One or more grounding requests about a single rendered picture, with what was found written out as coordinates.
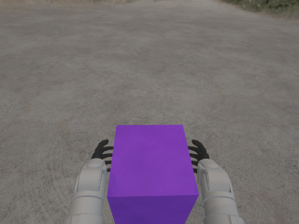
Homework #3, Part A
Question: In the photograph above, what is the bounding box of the robot right forearm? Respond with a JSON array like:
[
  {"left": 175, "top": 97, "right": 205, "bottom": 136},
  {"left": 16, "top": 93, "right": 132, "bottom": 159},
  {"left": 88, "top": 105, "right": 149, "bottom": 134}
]
[{"left": 197, "top": 159, "right": 245, "bottom": 224}]

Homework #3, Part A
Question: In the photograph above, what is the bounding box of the right robot hand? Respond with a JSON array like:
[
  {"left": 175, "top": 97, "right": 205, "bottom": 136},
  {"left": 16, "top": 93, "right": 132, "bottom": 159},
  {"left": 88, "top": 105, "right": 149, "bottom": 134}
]
[{"left": 188, "top": 139, "right": 209, "bottom": 173}]

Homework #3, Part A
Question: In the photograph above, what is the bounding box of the left robot hand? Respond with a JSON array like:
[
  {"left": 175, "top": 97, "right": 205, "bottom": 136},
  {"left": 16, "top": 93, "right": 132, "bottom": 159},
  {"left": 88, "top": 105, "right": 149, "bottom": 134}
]
[{"left": 92, "top": 139, "right": 114, "bottom": 172}]

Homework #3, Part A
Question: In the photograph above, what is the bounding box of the carton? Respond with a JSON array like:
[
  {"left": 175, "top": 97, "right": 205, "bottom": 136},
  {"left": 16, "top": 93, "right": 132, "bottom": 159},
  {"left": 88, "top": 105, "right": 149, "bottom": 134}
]
[{"left": 107, "top": 124, "right": 199, "bottom": 224}]

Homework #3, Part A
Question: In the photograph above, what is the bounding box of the robot left forearm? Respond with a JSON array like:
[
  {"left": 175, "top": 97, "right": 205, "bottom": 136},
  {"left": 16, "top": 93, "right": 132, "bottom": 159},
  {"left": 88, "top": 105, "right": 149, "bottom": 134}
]
[{"left": 63, "top": 158, "right": 107, "bottom": 224}]

